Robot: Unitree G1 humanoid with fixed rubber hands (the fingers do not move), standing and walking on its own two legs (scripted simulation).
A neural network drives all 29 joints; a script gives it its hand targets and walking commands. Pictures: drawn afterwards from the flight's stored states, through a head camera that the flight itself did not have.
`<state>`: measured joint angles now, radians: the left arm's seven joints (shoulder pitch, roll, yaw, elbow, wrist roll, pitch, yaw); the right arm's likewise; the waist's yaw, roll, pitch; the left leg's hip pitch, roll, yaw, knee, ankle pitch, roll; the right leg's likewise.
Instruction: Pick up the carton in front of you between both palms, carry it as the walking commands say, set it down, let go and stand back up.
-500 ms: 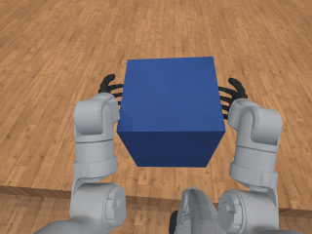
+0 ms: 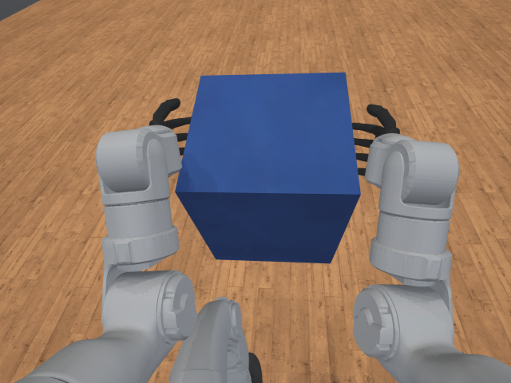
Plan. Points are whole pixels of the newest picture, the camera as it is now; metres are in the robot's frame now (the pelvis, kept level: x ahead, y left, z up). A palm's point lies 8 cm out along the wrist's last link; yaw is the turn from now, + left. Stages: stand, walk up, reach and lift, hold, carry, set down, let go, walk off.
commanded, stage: carry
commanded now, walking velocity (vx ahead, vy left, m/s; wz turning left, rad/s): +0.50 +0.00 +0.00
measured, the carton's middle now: (271, 178) +0.40 +0.00 +0.13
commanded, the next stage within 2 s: none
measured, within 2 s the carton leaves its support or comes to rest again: neither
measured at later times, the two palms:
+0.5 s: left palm out of the picture +0.72 +0.14 +0.34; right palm out of the picture +0.71 -0.15 +0.34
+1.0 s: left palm out of the picture +1.00 +0.14 +0.26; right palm out of the picture +0.99 -0.14 +0.24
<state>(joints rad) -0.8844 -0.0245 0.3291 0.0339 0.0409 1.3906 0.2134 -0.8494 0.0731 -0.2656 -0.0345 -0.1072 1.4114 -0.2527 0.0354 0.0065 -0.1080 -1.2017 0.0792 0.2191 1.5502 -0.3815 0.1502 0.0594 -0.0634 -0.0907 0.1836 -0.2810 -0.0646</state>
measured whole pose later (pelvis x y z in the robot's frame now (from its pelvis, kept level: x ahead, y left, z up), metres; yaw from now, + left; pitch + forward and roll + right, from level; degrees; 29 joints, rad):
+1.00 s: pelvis +0.67 +0.00 +0.15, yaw +1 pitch +5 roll +1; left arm -0.45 -0.22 0.22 -0.19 0.19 1.15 0.19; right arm -0.42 0.21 -0.19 -0.21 -0.17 1.23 -0.24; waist -0.03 0.01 -0.02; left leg -0.52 0.04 0.17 0.42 0.01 -0.01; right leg 0.01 -0.02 -0.11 0.26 -0.35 -0.01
